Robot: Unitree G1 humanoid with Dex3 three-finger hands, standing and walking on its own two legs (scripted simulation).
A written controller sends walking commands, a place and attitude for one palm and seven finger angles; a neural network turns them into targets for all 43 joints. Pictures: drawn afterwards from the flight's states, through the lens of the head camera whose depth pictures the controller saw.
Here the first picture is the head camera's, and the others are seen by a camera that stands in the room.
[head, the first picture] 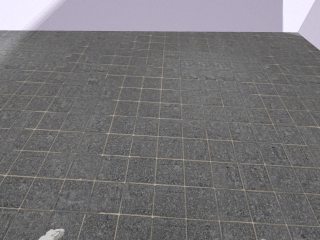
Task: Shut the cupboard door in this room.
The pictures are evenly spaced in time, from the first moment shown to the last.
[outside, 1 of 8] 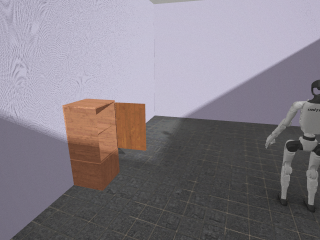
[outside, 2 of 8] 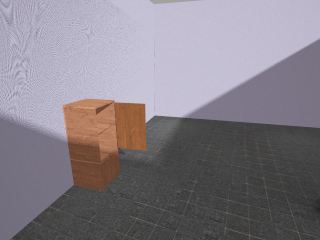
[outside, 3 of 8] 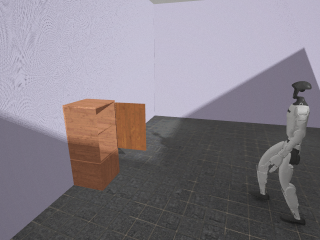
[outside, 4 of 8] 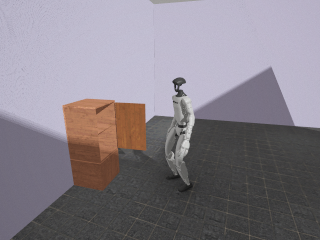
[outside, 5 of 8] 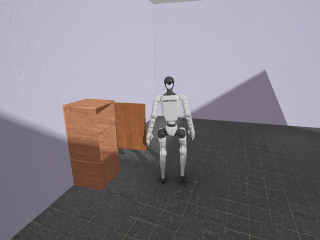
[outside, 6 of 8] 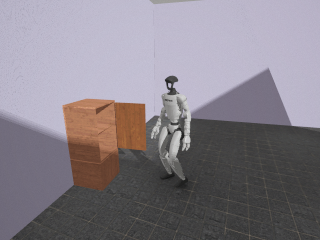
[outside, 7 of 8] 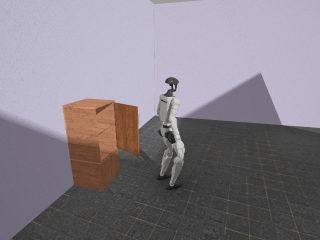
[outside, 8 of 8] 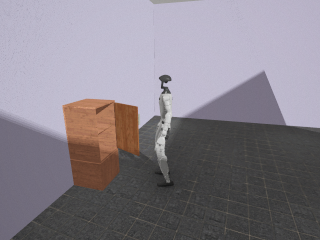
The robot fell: no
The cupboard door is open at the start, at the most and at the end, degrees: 93 93 68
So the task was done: no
